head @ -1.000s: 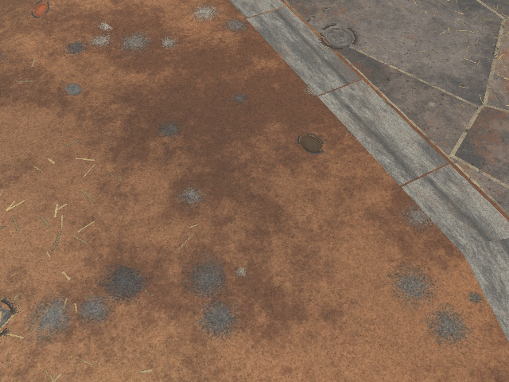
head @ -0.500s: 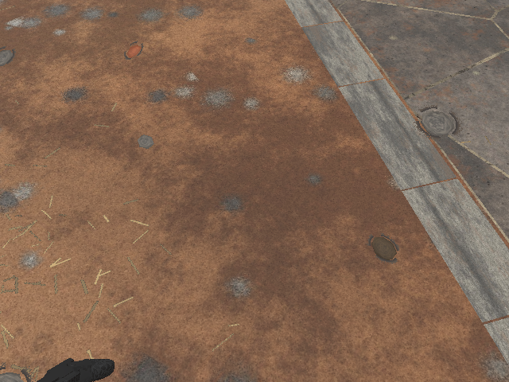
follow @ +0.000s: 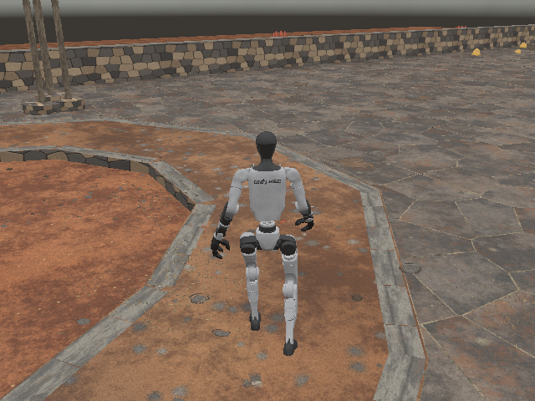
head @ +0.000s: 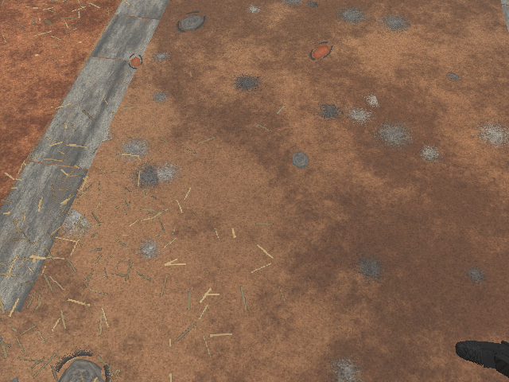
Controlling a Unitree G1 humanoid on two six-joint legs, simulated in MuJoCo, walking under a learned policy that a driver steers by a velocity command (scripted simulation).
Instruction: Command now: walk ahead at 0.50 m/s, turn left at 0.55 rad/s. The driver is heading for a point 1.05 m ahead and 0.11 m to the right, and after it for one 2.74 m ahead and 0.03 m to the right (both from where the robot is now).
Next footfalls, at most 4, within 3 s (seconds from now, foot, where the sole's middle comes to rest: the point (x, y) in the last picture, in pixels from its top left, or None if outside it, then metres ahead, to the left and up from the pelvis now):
0.46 right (328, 371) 0.46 -0.13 -0.75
1.00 left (229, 267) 0.73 0.14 -0.75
1.56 right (312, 188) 1.02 -0.10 -0.75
2.02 left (278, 114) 1.35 0.02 -0.75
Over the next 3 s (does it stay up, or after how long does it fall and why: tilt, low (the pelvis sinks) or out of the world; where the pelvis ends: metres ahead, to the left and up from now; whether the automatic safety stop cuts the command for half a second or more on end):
stays up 1.66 -0.11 0.00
